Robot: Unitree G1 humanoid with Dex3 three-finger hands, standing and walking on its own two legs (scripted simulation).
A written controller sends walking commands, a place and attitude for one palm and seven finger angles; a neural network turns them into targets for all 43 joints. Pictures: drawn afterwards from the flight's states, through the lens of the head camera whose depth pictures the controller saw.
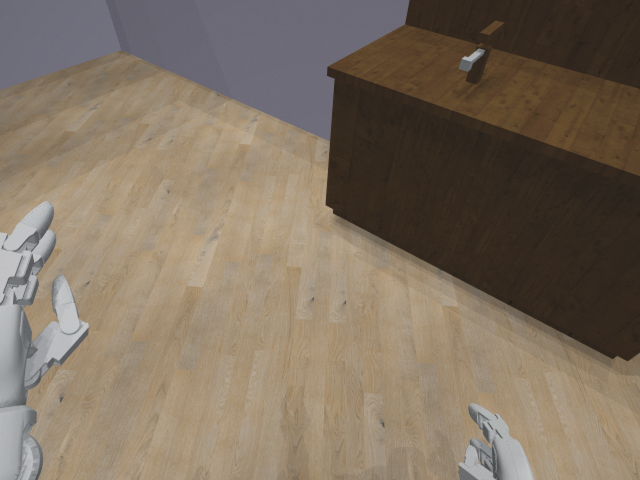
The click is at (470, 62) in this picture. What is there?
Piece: tap's lever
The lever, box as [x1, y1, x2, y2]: [459, 56, 473, 71]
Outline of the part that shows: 464,56 461,59 459,68 467,71 470,69 473,59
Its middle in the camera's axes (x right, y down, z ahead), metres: +0.41 -0.49 +1.08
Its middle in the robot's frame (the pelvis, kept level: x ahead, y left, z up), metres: +1.16 -0.34 +0.04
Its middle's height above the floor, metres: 0.82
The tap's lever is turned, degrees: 0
